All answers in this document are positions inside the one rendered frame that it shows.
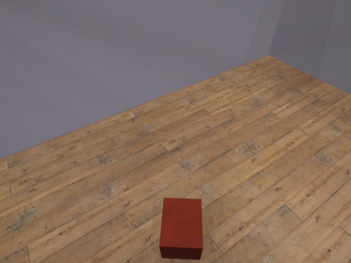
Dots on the carton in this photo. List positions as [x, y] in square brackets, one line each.
[181, 229]

